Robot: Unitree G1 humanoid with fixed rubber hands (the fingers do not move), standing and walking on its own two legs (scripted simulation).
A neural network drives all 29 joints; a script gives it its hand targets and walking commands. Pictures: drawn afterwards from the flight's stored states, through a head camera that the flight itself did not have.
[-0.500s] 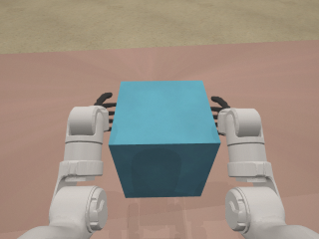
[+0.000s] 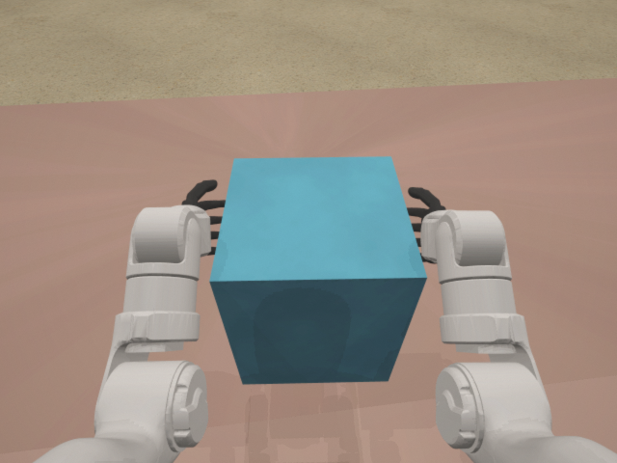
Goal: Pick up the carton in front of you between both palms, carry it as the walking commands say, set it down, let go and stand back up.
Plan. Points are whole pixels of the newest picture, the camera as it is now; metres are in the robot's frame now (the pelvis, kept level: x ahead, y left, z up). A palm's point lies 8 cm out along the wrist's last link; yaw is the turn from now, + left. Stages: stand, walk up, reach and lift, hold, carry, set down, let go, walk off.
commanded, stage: carry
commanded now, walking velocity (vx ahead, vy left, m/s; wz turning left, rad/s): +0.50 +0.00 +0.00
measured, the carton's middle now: (314, 274) +0.34 +0.00 +0.05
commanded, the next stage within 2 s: none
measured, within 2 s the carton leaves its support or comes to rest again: neither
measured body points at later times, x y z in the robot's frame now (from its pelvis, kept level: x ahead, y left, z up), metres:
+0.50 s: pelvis +0.13 +0.01 -0.01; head +0.14 +0.01 +0.44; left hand +0.51 +0.16 +0.11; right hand +0.49 -0.15 +0.09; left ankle +0.05 +0.10 -0.73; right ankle +0.15 -0.09 -0.69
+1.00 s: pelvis +0.41 +0.00 -0.02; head +0.46 +0.00 +0.43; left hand +0.79 +0.17 +0.11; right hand +0.80 -0.13 +0.10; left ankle +0.57 +0.09 -0.73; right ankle +0.27 -0.08 -0.73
